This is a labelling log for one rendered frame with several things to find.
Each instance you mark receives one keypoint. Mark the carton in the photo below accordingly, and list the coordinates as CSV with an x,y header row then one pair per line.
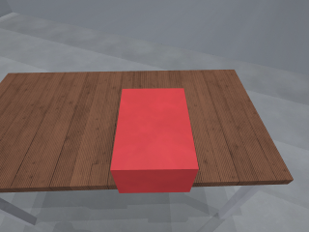
x,y
154,149

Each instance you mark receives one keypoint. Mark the table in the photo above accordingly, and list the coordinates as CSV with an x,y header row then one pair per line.
x,y
58,129

